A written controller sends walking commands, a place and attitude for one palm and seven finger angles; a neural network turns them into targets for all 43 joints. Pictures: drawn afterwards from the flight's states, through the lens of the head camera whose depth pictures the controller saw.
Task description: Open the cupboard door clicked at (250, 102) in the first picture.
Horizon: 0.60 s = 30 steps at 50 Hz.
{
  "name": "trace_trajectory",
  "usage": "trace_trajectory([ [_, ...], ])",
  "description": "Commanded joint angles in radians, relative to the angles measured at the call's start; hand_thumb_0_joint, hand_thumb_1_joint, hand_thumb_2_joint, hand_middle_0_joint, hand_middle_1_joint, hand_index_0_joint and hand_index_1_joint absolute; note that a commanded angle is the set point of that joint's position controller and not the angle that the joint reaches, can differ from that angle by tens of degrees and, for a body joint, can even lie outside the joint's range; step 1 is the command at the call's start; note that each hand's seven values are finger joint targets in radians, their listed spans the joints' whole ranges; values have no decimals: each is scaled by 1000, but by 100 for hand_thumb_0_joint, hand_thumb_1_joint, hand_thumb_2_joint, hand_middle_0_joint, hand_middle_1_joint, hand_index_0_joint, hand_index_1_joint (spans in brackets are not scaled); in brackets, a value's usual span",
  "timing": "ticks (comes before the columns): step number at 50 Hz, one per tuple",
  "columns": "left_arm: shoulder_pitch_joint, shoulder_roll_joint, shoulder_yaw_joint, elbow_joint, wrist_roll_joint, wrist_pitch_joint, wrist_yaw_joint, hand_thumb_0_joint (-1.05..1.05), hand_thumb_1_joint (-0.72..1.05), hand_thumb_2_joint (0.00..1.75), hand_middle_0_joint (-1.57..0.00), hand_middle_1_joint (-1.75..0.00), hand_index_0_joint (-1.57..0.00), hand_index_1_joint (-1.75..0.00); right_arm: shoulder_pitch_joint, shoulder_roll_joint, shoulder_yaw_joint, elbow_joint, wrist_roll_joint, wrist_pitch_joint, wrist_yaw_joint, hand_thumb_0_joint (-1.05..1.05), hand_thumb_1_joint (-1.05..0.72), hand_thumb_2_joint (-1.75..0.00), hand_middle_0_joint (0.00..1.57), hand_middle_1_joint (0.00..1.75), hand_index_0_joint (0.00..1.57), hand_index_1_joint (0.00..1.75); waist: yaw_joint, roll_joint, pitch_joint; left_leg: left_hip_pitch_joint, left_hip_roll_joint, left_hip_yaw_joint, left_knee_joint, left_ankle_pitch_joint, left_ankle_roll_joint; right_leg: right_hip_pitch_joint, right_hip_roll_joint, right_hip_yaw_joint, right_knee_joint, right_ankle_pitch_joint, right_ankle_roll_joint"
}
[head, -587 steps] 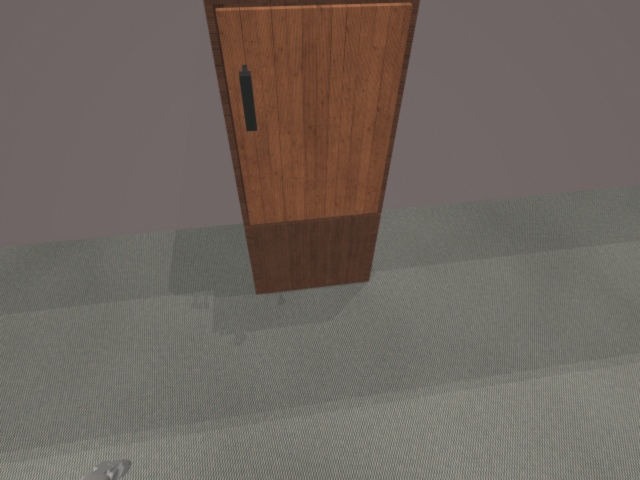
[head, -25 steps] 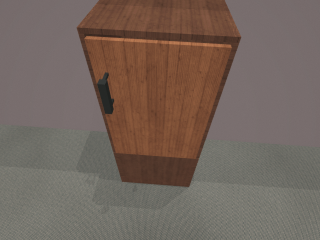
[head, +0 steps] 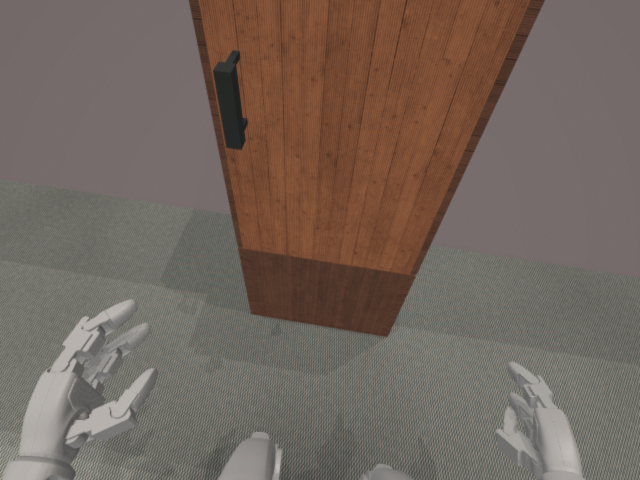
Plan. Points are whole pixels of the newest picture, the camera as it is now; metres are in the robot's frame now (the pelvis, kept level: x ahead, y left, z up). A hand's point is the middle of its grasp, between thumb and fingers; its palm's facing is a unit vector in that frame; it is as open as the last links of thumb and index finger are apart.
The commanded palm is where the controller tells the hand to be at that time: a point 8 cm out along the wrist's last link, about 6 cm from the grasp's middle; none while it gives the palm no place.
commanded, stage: raise the hand with hooked fingers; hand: left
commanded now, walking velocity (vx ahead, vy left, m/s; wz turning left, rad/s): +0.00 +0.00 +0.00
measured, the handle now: (235, 100) +0.60 +0.20 +0.13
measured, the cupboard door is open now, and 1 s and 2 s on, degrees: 0 0 0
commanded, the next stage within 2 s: move the hooked fingers beside the handle in 1.60 s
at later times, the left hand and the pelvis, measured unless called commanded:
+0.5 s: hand (98, 322) +0.25 +0.27 +0.08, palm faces -0.03 -1.00 -0.04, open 12.1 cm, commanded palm +0.23 +0.32 +0.10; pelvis +0.01 +0.04 +0.02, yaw -1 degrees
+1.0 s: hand (63, 251) +0.29 +0.30 +0.15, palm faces +0.00 -1.00 -0.05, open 14.0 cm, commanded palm +0.27 +0.35 +0.15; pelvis +0.01 +0.03 +0.05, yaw +0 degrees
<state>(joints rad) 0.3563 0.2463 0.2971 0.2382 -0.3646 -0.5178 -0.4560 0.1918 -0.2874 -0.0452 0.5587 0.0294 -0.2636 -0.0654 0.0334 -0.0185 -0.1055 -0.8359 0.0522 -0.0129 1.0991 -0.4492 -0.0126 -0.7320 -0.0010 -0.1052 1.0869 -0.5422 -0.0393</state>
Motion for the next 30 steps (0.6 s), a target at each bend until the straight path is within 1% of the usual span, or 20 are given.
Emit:
trace_trajectory([
  [1, -329, 167, -33, -382, -1, -85, 8, 0, 29, 64, -24, -69, -24, -69, 8, -102, -8, -94, 2, -70, -31, 0, -90, -90, 20, 30, 20, 30, -107, 135, -144, 187, -28, -17, -116, 95, 55, -32, 18, 156, -262, 74, 19],
  [2, -317, 179, -36, -331, 13, -45, 3, 0, 27, 63, -25, -70, -25, -70, 13, -109, -6, -87, 6, -70, -35, 0, -90, -90, 20, 30, 20, 30, -111, 117, -112, 173, -27, -24, -130, 82, 54, -34, 20, 146, -272, 67, 21],
  [3, -313, 190, -29, -268, 8, 3, -14, 0, 25, 62, -25, -72, -25, -72, 12, -116, -1, -86, 10, -67, -40, 0, -90, -90, 20, 30, 20, 30, -107, 93, -90, 154, -30, -28, -134, 78, 53, -24, 24, 151, -284, 61, 23],
  [4, -298, 212, -26, -253, 25, 46, -25, 0, 22, 61, -25, -74, -25, -74, 15, -121, 0, -89, 15, -65, -41, 0, -90, -90, 20, 30, 20, 30, -99, 100, -98, 162, -30, -29, -154, 79, 53, -13, 18, 145, -295, 63, 24],
  [5, -264, 229, -9, -230, 31, 96, -33, 0, 20, 60, -25, -75, -25, -75, 17, -121, -1, -99, 18, -62, -40, 0, -90, -90, 20, 30, 20, 30, -82, 93, -123, 180, -33, -29, -177, 93, 54, 17, 15, 136, -304, 81, 26],
  [7, -173, 263, 53, -229, 26, 184, -32, 0, 15, 58, -25, -78, -25, -78, 7, -114, -2, -131, 20, -51, -34, 0, -90, -90, 20, 30, 20, 30, -31, 91, -204, 227, -38, -25, -220, 163, 51, 100, 11, 108, -302, 170, 26],
  [8, -121, 292, 118, -205, 9, 220, -26, 0, 13, 57, -25, -80, -25, -80, -5, -108, -5, -140, 19, -44, -30, 0, -90, -90, 20, 30, 20, 30, 2, 76, -238, 245, -40, -27, -232, 213, 47, 148, 18, 92, -288, 229, 20],
  [9, -103, 285, 137, -261, -7, 233, -12, 0, 11, 56, -26, -81, -26, -81, -9, -97, 0, -157, 17, -36, -24, 0, -90, -90, 20, 30, 20, 30, 16, 84, -270, 272, -41, -20, -248, 251, 45, 174, 17, 72, -281, 279, 23],
  [10, -87, 276, 159, -281, -26, 240, 11, 0, 8, 55, -26, -82, -26, -82, -19, -86, 0, -164, 16, -29, -21, 0, -90, -90, 20, 30, 20, 30, 23, 59, -272, 280, -41, -18, -260, 262, 41, 191, 19, 59, -282, 294, 26],
  [13, -92, 253, 187, -330, -51, 204, 81, 0, 1, 52, -26, -87, -26, -87, -23, -73, 5, -167, 8, -25, -11, 0, -90, -90, 20, 30, 20, 30, 31, 43, -225, 292, -39, -25, -288, 273, 31, 182, 38, 29, -276, 296, 19],
  [17, -148, 195, 84, -343, 9, 136, 117, 0, -8, 48, -27, -93, -27, -93, 20, -93, 4, -146, 2, -26, 3, 0, -90, -90, 20, 30, 20, 30, -37, 85, -159, 315, -29, -33, -301, 209, 29, 79, 38, 16, -277, 225, 23],
  [18, -177, 194, 63, -327, 20, 135, 107, 0, -10, 47, -27, -94, -27, -94, 29, -103, 5, -146, 2, -26, 4, 0, -90, -90, 20, 30, 20, 30, -48, 72, -134, 305, -28, -40, -302, 191, 30, 69, 43, 16, -277, 212, 20],
  [19, -214, 198, 42, -332, 28, 132, 92, 0, -13, 46, -27, -96, -27, -96, 37, -110, 5, -145, 6, -28, 2, 0, -90, -90, 20, 30, 20, 30, -62, 85, -145, 317, -28, -41, -306, 169, 31, 59, 39, 22, -287, 195, 23],
  [21, -256, 209, 22, -328, 35, 139, 62, 0, -17, 44, -28, -99, -28, -99, 46, -120, 7, -139, 11, -36, -6, 0, -90, -90, 20, 30, 20, 30, -71, 97, -154, 342, -23, -57, -325, 137, 31, 60, 36, 22, -296, 177, 21],
  [23, -317, 266, 53, -337, 28, 157, 40, 0, -22, 42, -28, -102, -28, -102, 44, -130, 10, -136, 14, -39, -17, 0, -90, -90, 20, 30, 20, 30, -67, 112, -167, 364, -23, -69, -340, 119, 31, 75, 38, 26, -304, 173, 16],
  [24, -343, 294, 76, -361, 25, 161, 36, 0, -24, 41, -28, -103, -28, -103, 41, -130, 10, -137, 18, -40, -22, 0, -90, -90, 20, 30, 20, 30, -60, 118, -195, 391, -21, -75, -353, 125, 29, 91, 35, 24, -309, 177, 15],
  [26, -344, 315, 110, -386, 14, 164, 42, 0, -29, 39, -29, -107, -29, -107, 34, -123, 15, -136, 18, -47, -28, 0, -90, -90, 20, 30, 20, 30, -40, 159, -224, 442, -19, -86, -375, 162, 23, 119, 33, 19, -313, 200, 11],
  [27, -333, 327, 130, -393, 8, 166, 51, 0, -31, 38, -29, -108, -29, -108, 31, -120, 16, -135, 18, -49, -30, 0, -90, -90, 20, 30, 20, 30, -32, 160, -232, 460, -16, -88, -383, 179, 21, 131, 33, 17, -317, 210, 11],
  [28, -331, 360, 168, -380, 4, 175, 60, 0, -34, 37, -29, -110, -29, -110, 32, -123, 21, -134, 14, -46, -29, 0, -90, -90, 20, 30, 20, 30, -16, 171, -224, 460, -19, -92, -390, 206, 15, 149, 39, 15, -318, 228, 4],
  [30, -306, 319, 150, -357, -4, 184, 70, 0, -38, 35, -29, -112, -29, -112, 27, -113, 24, -137, 19, -39, -27, 0, -90, -90, 20, 30, 20, 30, -21, 160, -189, 470, -14, -89, -406, 222, 11, 155, 38, 7, -332, 239, 9],
])
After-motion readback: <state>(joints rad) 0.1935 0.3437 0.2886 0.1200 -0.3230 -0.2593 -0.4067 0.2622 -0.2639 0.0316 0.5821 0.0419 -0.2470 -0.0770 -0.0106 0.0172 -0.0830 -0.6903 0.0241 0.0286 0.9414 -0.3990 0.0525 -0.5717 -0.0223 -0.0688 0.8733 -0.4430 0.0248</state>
